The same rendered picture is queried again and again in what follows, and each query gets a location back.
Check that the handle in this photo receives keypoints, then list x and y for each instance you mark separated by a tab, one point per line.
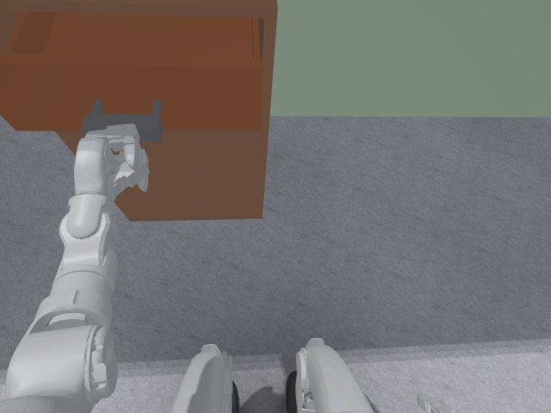
149	127

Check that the robot left thigh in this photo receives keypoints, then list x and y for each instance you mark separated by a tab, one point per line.
207	379

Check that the robot left forearm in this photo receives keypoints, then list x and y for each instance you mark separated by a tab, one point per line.
85	281

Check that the cabinet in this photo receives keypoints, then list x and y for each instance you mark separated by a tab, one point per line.
194	175

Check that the left robot hand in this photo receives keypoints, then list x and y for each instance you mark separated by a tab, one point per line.
95	162

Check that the drawer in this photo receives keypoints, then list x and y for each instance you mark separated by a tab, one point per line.
206	71

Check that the right robot shin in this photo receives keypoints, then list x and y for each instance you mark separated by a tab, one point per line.
305	402

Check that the right robot hand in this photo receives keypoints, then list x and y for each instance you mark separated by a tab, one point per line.
431	405

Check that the robot left upper arm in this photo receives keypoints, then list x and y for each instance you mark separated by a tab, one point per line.
62	371

